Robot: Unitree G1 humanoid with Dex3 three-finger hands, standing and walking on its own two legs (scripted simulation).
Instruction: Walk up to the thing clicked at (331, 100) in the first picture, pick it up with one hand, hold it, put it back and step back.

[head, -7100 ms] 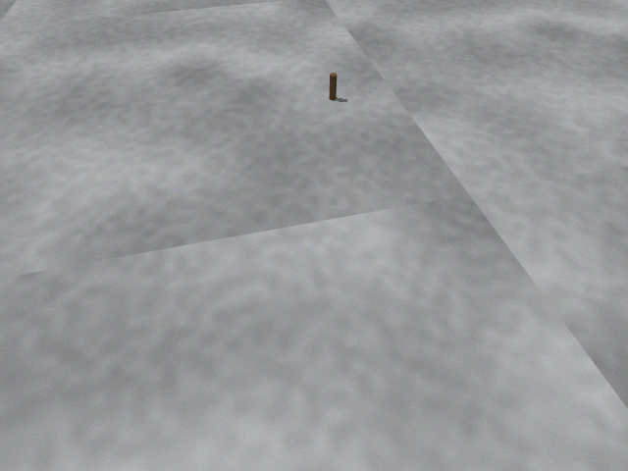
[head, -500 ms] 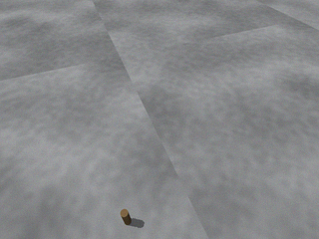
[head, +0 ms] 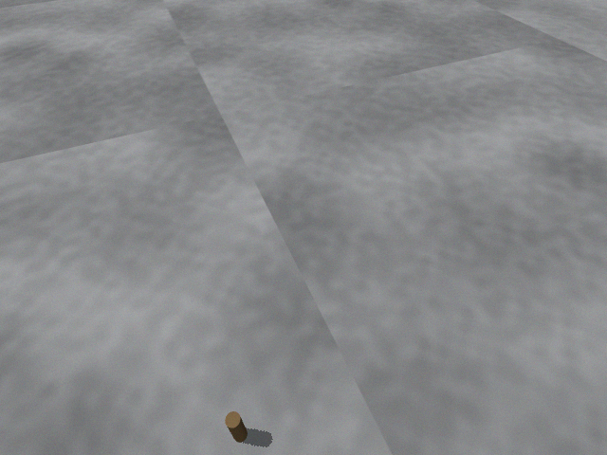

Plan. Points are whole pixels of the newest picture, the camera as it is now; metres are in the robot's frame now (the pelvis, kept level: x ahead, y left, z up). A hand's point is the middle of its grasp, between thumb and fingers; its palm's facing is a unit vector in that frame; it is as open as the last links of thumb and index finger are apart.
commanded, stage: stand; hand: left
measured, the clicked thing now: (236, 427) +0.36 +0.21 -0.71
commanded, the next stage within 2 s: go down in 1.72 s
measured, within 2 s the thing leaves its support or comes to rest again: neither
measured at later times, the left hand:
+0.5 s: hand out of the picture +0.10 +0.25 -0.15, palm faces -0.02 -0.94 -0.34, open 7.4 cm
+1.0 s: hand out of the picture +0.08 +0.25 -0.16, palm faces -0.03 -0.94 -0.34, open 7.4 cm
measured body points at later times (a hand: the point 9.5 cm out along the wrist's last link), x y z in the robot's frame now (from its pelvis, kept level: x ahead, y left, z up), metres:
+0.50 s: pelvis +0.01 +0.00 +0.00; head +0.01 -0.01 +0.45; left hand +0.10 +0.29 -0.13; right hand +0.09 -0.31 -0.13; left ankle +0.02 +0.13 -0.75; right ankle -0.02 -0.13 -0.75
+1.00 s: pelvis +0.01 +0.00 +0.00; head +0.01 +0.00 +0.45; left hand +0.08 +0.30 -0.13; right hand +0.08 -0.31 -0.13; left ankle +0.02 +0.13 -0.75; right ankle -0.02 -0.13 -0.75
